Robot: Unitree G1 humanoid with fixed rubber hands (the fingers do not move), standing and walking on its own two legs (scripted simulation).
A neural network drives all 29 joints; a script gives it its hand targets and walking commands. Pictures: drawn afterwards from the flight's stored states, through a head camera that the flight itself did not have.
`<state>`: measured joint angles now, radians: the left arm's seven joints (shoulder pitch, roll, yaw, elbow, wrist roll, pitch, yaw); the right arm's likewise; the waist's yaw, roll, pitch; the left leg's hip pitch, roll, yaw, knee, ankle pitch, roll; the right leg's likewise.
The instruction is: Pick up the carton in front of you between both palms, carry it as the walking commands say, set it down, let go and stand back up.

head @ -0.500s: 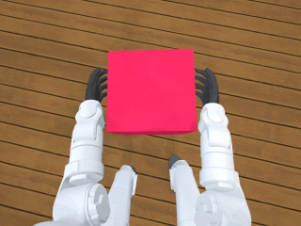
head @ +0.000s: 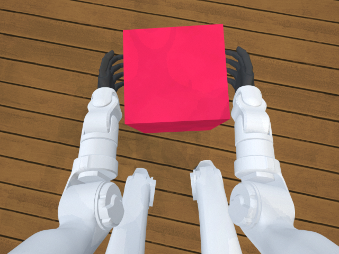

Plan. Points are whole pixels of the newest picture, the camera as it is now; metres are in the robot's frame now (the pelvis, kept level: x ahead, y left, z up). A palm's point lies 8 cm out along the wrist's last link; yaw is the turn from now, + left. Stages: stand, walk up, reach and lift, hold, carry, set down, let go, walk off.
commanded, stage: set down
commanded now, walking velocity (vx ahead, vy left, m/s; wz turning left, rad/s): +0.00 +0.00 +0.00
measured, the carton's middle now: (175, 90) +0.48 -0.04 -0.18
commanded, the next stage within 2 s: none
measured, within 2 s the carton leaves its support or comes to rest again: rests again in 1.68 s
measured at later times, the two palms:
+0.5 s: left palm (130, 90) +0.50 +0.10 -0.24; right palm (230, 90) +0.48 -0.20 -0.25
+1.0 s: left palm (136, 95) +0.51 +0.10 -0.32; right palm (226, 94) +0.49 -0.21 -0.32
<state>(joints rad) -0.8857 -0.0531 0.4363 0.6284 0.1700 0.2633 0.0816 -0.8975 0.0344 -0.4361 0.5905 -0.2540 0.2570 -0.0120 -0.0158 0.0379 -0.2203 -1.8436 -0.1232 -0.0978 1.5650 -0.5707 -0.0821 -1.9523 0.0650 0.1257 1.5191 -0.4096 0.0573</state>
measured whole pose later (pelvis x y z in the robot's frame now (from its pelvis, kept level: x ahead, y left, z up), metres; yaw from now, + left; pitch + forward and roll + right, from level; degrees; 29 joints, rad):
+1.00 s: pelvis -0.03 +0.01 -0.16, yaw +3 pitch +43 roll +1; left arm -1.37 0.13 0.24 0.96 0.01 0.20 0.21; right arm -1.32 -0.22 -0.44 0.89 -0.14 0.21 -0.01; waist -0.09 0.06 0.21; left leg -2.23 -0.22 -0.09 2.13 -0.65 -0.11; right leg -2.31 0.03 0.11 2.07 -0.51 0.09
